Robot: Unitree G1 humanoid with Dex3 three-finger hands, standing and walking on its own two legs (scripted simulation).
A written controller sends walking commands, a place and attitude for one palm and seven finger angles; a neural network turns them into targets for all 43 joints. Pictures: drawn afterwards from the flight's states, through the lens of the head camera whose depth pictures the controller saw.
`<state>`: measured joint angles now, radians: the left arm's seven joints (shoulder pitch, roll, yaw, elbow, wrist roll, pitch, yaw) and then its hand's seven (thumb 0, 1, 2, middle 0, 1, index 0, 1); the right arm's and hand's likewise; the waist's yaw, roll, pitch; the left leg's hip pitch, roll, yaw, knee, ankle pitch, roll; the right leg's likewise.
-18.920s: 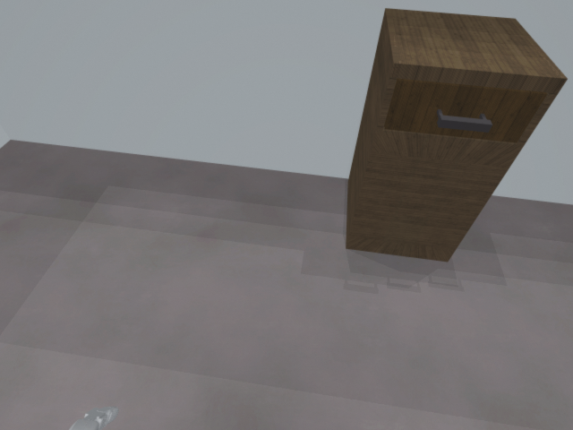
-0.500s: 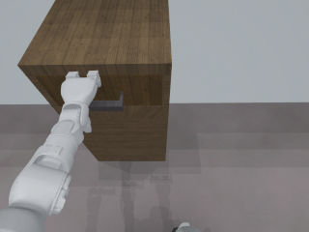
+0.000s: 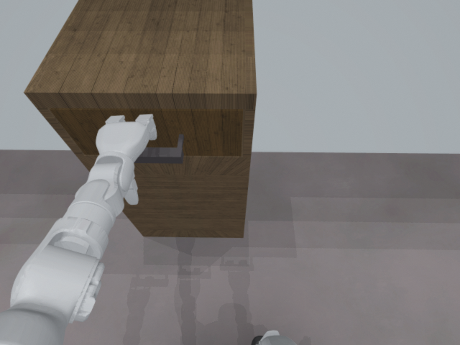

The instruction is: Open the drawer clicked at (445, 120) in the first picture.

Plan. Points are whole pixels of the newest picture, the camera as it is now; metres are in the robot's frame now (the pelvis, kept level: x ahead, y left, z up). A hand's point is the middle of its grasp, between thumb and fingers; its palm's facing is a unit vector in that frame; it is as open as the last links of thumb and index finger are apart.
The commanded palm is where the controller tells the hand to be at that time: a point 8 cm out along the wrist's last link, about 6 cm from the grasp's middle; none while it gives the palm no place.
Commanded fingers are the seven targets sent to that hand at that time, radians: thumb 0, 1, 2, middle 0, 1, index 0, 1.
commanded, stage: move the hooked fingers above the handle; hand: left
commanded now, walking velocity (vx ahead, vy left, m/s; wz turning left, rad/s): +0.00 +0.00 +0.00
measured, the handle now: (152, 146) +0.52 +0.16 -0.04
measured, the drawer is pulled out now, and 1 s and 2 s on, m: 0.00 0.00 0.00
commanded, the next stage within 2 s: lower the fingers behind the handle in 1.94 s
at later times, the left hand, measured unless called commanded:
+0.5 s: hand (131, 148) +0.47 +0.18 +0.03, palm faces -0.11 +0.00 -0.99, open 13.7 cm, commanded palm +0.45 +0.20 +0.07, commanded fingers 0.00 -0.50 0.30 -0.30 -1.20 -0.30 -1.20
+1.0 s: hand (134, 141) +0.48 +0.18 +0.04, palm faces +0.02 +0.03 -1.00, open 13.4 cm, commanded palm +0.46 +0.19 +0.08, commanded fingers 0.00 -0.50 0.30 -0.30 -1.20 -0.30 -1.20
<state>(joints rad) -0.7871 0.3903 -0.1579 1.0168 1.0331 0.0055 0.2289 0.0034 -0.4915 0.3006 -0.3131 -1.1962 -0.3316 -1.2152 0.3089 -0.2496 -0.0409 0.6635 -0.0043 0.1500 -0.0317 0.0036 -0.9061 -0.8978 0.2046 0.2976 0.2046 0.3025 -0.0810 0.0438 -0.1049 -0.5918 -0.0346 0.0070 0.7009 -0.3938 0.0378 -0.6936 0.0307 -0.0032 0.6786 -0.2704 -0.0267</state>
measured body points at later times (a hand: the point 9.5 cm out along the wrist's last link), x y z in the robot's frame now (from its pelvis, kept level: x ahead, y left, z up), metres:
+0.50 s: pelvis -0.02 +0.00 +0.00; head +0.07 -0.02 +0.44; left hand +0.47 +0.18 +0.08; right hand +0.03 -0.26 -0.13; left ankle -0.04 +0.10 -0.71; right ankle +0.02 -0.10 -0.71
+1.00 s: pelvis -0.01 +0.01 -0.01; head +0.08 -0.01 +0.43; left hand +0.48 +0.17 +0.09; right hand +0.02 -0.25 -0.15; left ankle -0.04 +0.10 -0.71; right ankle +0.02 -0.10 -0.71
